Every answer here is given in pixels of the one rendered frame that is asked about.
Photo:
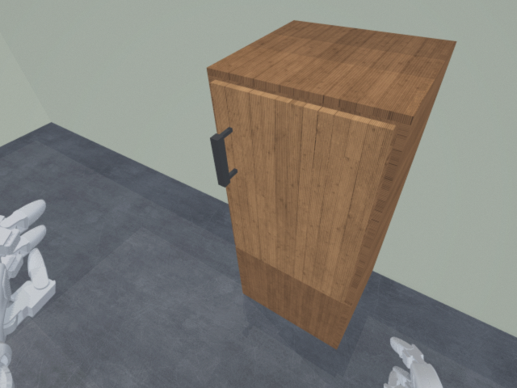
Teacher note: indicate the left robot hand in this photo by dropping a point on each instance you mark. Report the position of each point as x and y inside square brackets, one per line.
[32, 295]

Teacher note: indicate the cupboard door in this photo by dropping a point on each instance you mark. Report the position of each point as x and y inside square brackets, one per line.
[306, 181]

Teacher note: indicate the handle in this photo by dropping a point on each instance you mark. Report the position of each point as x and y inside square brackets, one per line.
[220, 158]

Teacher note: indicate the right robot hand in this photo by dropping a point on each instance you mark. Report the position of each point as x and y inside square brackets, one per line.
[422, 375]

